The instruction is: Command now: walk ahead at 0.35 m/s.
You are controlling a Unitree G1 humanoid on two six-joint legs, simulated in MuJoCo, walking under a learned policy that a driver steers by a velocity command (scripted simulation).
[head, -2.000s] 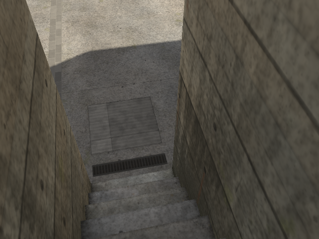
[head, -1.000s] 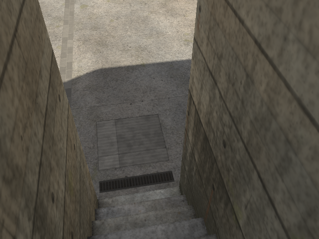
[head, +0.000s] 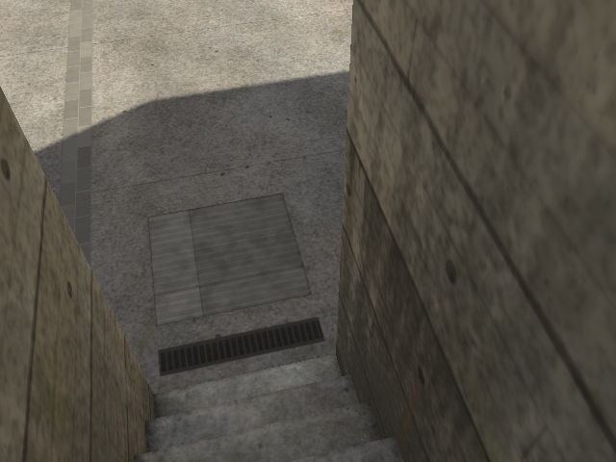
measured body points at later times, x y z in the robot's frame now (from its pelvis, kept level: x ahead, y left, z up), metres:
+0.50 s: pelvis +0.20 +0.05 -0.26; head +0.23 +0.05 +0.19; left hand +0.08 +0.24 -0.41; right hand +0.28 -0.19 -0.41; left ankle +0.33 +0.22 -0.94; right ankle +0.11 -0.07 -0.86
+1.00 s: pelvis +0.43 +0.18 -0.46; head +0.41 +0.22 -0.01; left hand +0.65 +0.37 -0.56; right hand +0.32 -0.02 -0.60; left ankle +0.28 +0.21 -1.08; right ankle +0.63 +0.04 -1.12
